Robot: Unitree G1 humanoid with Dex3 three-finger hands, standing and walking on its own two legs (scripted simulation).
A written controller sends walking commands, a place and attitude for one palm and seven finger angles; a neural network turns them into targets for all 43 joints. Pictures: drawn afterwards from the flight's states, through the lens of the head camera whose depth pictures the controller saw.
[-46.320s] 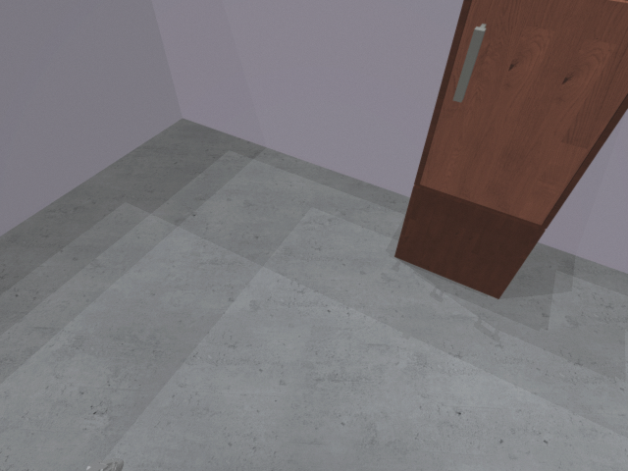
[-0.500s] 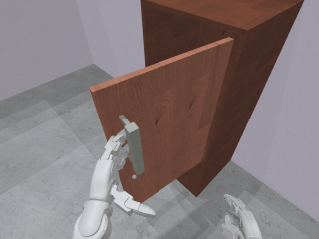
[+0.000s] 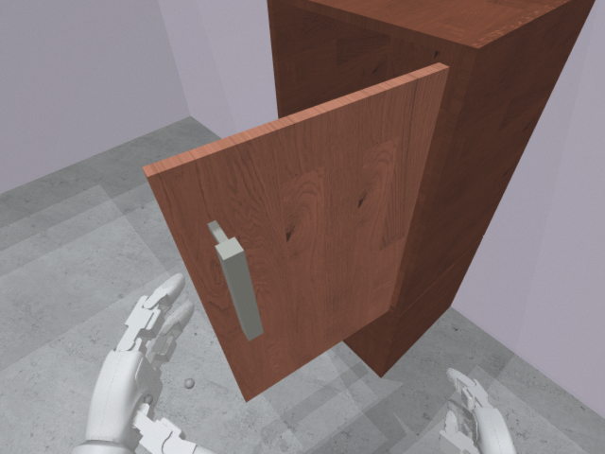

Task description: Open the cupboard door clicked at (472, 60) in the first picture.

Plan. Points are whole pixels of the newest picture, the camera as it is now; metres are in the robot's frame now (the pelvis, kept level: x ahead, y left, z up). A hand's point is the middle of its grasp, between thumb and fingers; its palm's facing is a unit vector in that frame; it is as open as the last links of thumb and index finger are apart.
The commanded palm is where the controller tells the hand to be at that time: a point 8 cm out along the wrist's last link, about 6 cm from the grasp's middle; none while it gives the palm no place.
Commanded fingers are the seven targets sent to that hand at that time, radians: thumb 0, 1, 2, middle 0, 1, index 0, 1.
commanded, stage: slide the hand sideways off the handle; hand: left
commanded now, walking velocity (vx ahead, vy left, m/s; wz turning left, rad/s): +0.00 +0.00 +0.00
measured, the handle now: (235, 283) +0.30 +0.11 +0.11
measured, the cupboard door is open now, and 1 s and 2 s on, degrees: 81 81 81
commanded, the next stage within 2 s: draw the hand back to the body in 0.16 s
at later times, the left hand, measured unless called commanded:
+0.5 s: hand (143, 387) +0.16 +0.17 +0.12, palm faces +0.02 -1.00 -0.07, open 16.3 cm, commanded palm +0.12 +0.23 +0.13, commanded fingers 0.00 -0.50 0.30 -0.15 -0.30 -0.15 -0.30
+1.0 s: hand (70, 365) +0.17 +0.23 +0.15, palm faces +0.26 -0.90 -0.34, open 14.5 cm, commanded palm +0.13 +0.28 +0.17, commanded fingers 0.00 0.13 0.57 -0.17 -0.30 -0.17 -0.30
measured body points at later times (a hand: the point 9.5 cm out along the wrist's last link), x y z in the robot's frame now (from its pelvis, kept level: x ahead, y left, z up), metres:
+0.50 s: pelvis +0.00 +0.02 +0.00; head -0.01 +0.00 +0.45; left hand +0.16 +0.22 +0.13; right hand +0.19 -0.20 -0.06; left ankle +0.00 +0.13 -0.71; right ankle -0.02 -0.08 -0.71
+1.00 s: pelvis +0.00 +0.03 +0.02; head -0.02 +0.02 +0.47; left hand +0.15 +0.28 +0.17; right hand +0.19 -0.18 -0.04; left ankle +0.00 +0.13 -0.71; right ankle -0.02 -0.08 -0.71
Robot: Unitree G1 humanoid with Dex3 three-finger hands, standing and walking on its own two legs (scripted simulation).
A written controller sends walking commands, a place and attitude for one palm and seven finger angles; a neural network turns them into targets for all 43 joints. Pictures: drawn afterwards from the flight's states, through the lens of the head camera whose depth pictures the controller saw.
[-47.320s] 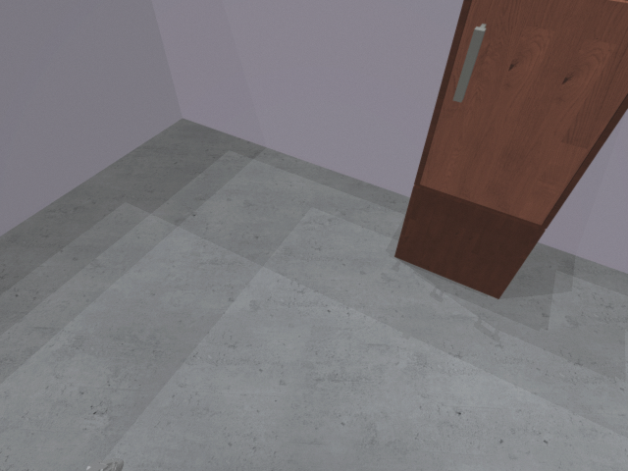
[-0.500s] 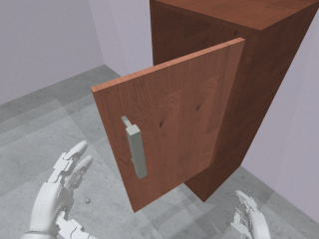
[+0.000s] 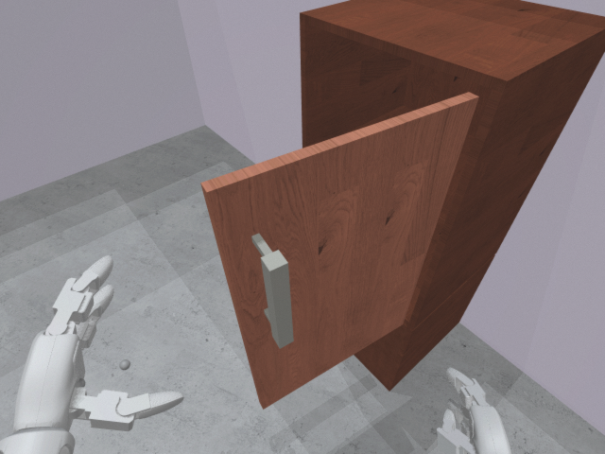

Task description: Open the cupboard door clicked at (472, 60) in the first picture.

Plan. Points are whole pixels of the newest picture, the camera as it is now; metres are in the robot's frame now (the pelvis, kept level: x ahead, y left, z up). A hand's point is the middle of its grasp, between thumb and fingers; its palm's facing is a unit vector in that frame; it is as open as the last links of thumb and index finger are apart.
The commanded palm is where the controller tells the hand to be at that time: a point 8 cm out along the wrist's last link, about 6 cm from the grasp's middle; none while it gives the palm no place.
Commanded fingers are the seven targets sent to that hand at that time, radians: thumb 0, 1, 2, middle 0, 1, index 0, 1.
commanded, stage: draw the hand back to the body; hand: left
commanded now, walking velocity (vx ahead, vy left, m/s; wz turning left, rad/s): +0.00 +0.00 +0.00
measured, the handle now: (271, 293) +0.30 +0.08 +0.08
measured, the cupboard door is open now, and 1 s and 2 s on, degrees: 81 81 81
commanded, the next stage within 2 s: step back with the hand held close in 0.84 s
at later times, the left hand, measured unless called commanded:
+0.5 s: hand (76, 305) +0.21 +0.25 +0.17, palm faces +0.43 -0.80 -0.41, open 8.7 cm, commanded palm +0.16 +0.30 +0.18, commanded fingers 0.00 0.90 0.90 -0.20 -0.30 -0.20 -0.30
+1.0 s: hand (84, 312) +0.20 +0.24 +0.17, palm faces +0.42 -0.81 -0.41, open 7.4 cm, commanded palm +0.15 +0.29 +0.18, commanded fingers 0.00 0.90 0.90 -0.20 -0.30 -0.20 -0.30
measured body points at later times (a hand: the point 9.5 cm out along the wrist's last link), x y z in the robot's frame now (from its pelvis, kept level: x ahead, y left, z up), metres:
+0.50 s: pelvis +0.01 +0.00 +0.01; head +0.00 -0.02 +0.46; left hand +0.18 +0.29 +0.19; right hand +0.20 -0.22 -0.07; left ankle +0.00 +0.10 -0.73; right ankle -0.02 -0.11 -0.73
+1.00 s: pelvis +0.01 -0.01 +0.01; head -0.01 -0.03 +0.46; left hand +0.17 +0.28 +0.19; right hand +0.19 -0.24 -0.08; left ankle +0.00 +0.10 -0.73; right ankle -0.02 -0.11 -0.73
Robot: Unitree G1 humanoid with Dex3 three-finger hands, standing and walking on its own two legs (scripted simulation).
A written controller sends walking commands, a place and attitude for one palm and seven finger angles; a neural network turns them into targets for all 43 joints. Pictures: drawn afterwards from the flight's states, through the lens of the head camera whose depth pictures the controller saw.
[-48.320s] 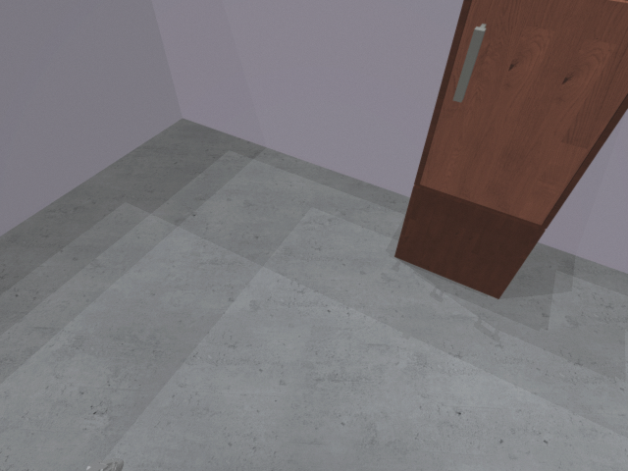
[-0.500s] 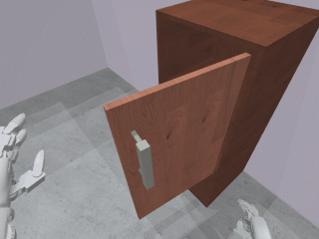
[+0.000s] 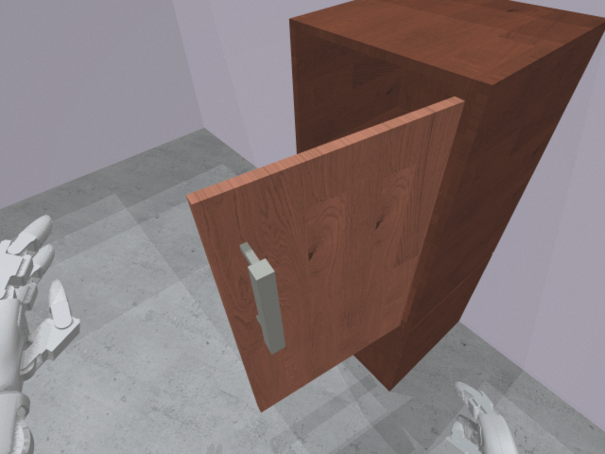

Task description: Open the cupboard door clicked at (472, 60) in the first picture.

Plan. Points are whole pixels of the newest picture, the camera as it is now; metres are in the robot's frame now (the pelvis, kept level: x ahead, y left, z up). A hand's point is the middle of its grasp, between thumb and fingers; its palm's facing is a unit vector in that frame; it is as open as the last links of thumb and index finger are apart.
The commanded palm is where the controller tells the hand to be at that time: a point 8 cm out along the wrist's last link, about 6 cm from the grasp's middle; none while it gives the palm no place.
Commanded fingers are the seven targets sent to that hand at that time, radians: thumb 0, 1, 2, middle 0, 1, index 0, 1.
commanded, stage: step back with the hand held close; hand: left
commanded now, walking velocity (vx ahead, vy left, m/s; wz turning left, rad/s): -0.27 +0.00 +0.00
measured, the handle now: (261, 300) +0.29 +0.10 +0.07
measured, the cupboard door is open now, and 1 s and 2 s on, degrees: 81 81 81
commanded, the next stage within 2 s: stop stepping back and stand still in 1.12 s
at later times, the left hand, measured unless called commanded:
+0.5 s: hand (28, 372) +0.14 +0.28 +0.15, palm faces +0.36 -0.79 -0.50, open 7.4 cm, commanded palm +0.08 +0.32 +0.17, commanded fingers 0.00 0.90 0.90 -0.20 -0.30 -0.20 -0.30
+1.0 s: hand out of the picture +0.06 +0.31 +0.17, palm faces +0.45 -0.77 -0.45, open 7.4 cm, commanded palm -0.01 +0.34 +0.17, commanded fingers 0.00 0.90 0.90 -0.20 -0.30 -0.20 -0.30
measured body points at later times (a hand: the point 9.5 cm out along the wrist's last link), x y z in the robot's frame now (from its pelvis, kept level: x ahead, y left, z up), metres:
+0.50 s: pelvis -0.07 +0.02 -0.01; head -0.05 +0.03 +0.44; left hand +0.11 +0.32 +0.18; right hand +0.10 -0.23 -0.08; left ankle -0.01 +0.11 -0.74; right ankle -0.02 -0.10 -0.74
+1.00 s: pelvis -0.15 +0.04 -0.02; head -0.12 +0.07 +0.43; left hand +0.03 +0.34 +0.19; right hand +0.02 -0.20 -0.10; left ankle -0.01 +0.11 -0.74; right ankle -0.15 -0.10 -0.68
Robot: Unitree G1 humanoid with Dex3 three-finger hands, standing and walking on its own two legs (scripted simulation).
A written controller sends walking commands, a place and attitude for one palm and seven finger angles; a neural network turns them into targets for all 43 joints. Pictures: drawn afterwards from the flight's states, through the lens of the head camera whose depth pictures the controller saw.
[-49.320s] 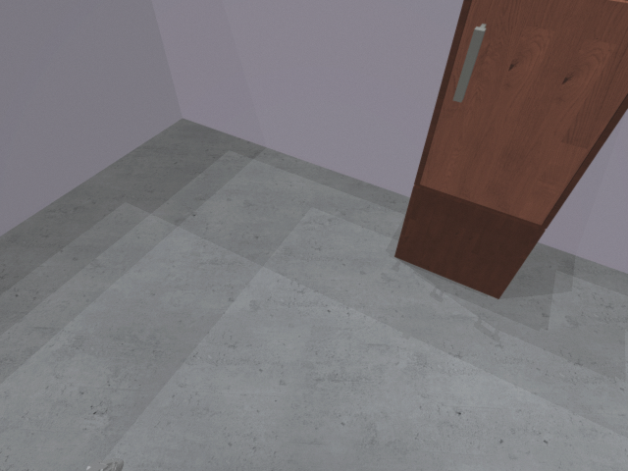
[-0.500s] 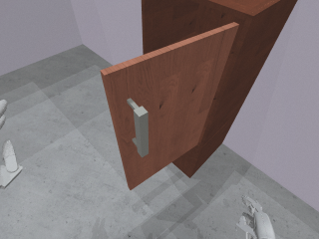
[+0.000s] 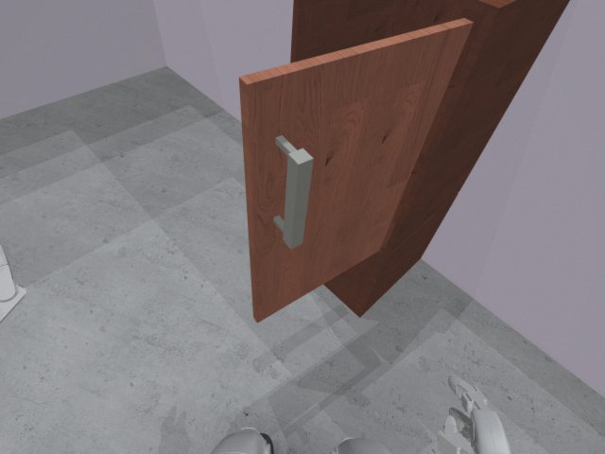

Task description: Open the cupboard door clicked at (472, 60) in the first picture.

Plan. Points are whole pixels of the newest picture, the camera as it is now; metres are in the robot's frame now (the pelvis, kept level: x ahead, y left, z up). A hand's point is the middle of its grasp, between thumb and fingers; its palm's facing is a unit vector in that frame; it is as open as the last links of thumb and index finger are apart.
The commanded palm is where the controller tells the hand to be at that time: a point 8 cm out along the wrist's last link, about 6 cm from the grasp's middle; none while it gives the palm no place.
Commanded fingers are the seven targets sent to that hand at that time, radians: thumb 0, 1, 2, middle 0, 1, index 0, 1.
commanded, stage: step back with the hand held close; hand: left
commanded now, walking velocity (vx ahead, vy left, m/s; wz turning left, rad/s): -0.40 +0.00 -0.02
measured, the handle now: (288, 195) +0.44 +0.05 +0.10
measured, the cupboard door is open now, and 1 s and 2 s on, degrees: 81 81 81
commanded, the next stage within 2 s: stop stepping back and stand still in 0.12 s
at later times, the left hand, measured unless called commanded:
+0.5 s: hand (0, 410) +0.13 +0.24 +0.18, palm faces +0.27 -0.84 -0.46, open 7.4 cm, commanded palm +0.06 +0.29 +0.19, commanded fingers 0.00 0.90 0.90 -0.20 -0.30 -0.20 -0.30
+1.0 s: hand out of the picture +0.05 +0.25 +0.19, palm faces +0.33 -0.79 -0.51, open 7.4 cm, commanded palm +0.00 +0.30 +0.19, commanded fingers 0.00 0.90 0.90 -0.20 -0.30 -0.20 -0.30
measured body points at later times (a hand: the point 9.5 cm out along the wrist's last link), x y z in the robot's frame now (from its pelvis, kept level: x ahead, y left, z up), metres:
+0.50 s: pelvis -0.11 +0.00 +0.01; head -0.09 +0.03 +0.46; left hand +0.11 +0.28 +0.20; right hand +0.03 -0.26 -0.05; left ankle +0.01 +0.07 -0.72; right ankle -0.14 -0.11 -0.72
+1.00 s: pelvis -0.16 +0.01 +0.01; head -0.16 +0.02 +0.46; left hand +0.02 +0.29 +0.21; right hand -0.03 -0.21 -0.08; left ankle -0.10 +0.12 -0.71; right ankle -0.16 -0.08 -0.73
